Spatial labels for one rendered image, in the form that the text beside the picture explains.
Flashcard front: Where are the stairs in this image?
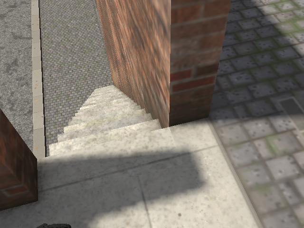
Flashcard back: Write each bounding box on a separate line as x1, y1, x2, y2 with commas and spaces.
48, 85, 162, 156

